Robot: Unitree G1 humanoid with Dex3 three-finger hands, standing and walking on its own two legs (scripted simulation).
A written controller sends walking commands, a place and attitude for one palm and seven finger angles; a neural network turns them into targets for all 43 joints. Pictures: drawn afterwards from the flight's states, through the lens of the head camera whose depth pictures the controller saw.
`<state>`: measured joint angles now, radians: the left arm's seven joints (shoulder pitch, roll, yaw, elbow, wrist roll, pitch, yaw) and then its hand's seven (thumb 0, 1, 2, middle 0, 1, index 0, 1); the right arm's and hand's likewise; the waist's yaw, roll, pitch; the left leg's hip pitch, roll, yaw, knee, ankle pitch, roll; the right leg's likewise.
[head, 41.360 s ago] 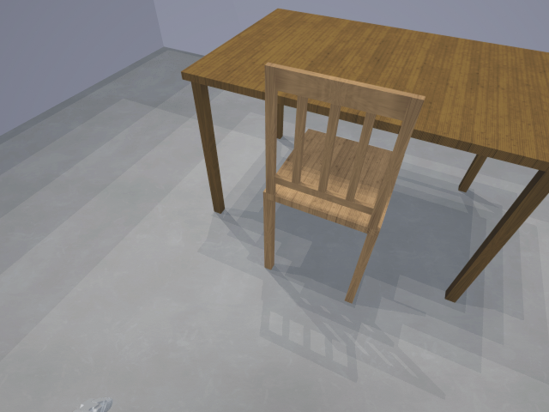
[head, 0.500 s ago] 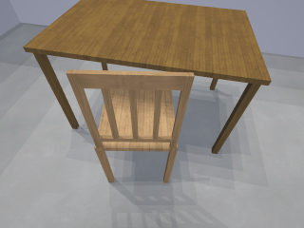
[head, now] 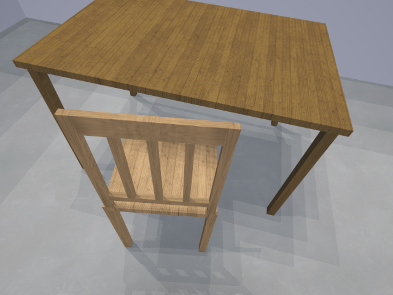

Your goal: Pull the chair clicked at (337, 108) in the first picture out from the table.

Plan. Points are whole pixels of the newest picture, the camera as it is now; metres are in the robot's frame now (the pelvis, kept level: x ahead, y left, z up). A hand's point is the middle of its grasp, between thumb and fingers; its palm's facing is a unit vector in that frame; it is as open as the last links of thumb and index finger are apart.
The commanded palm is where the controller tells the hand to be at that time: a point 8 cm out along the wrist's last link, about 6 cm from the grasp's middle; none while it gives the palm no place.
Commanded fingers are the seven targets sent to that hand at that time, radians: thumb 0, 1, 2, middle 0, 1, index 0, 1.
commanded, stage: come to a stop and stand still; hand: left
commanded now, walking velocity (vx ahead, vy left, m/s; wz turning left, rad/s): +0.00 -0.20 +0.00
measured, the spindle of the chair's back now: (156, 172) +0.42 +0.14 -0.08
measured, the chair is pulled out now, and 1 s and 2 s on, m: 0.14 0.14 0.14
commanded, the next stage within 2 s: look again from close up in 1.26 s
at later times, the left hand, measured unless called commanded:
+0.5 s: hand out of the picture +0.06 +0.11 -0.18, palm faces +0.05 -0.98 -0.21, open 7.4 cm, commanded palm none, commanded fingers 0.00 0.90 0.90 -0.20 -0.30 -0.20 -0.30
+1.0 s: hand out of the picture +0.03 +0.13 -0.18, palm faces +0.01 -0.98 -0.21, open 7.4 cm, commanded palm none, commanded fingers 0.00 0.90 0.90 -0.20 -0.30 -0.20 -0.30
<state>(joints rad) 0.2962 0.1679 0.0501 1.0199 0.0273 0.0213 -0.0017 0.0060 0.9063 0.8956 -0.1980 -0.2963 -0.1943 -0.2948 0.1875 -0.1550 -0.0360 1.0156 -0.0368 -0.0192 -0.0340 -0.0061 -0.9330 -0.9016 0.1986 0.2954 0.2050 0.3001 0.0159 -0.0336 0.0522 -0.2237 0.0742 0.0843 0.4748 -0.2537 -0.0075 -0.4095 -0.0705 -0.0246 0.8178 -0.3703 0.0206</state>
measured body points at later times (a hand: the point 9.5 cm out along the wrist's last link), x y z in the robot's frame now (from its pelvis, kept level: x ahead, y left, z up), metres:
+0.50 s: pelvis +0.01 -0.07 +0.00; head +0.03 -0.07 +0.45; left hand +0.06 +0.16 -0.16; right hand +0.04 -0.30 -0.16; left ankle +0.03 +0.03 -0.74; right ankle +0.04 -0.17 -0.74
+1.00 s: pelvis +0.02 -0.05 -0.01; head +0.01 -0.05 +0.44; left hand +0.03 +0.18 -0.16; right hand +0.02 -0.27 -0.17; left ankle +0.03 +0.03 -0.74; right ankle +0.04 -0.17 -0.74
